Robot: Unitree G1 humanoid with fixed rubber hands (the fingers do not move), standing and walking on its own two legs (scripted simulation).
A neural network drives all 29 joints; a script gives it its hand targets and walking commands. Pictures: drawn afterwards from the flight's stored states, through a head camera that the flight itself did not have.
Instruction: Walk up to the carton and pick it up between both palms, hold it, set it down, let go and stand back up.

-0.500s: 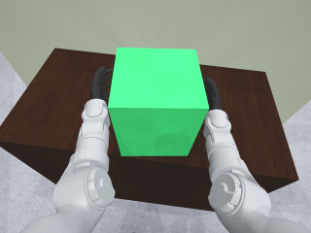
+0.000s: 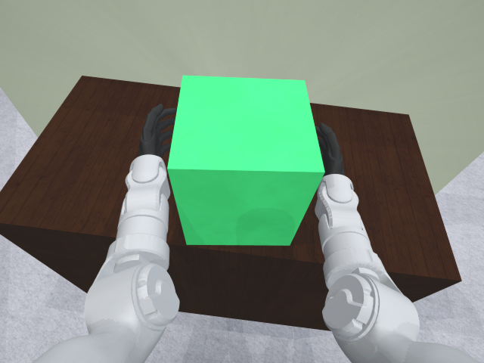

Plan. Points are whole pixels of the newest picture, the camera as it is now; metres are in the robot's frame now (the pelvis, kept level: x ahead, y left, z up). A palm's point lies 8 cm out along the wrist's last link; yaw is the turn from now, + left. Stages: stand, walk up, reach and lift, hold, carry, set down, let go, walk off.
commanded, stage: reach and lift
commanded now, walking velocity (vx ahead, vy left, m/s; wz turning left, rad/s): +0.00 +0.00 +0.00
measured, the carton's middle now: (241, 168) +0.44 +0.07 +0.03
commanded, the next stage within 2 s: none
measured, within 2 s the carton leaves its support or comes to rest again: leaves its support in 0.86 s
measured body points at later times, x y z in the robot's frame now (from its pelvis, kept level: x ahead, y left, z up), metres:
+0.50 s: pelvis +0.00 +0.00 +0.00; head +0.05 +0.03 +0.45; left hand +0.42 +0.21 +0.09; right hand +0.43 -0.09 +0.07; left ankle +0.02 +0.11 -0.75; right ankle -0.04 -0.11 -0.75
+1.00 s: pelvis -0.01 +0.00 +0.00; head +0.03 +0.03 +0.45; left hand +0.42 +0.20 +0.09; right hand +0.42 -0.10 +0.09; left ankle +0.02 +0.11 -0.75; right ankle -0.04 -0.11 -0.75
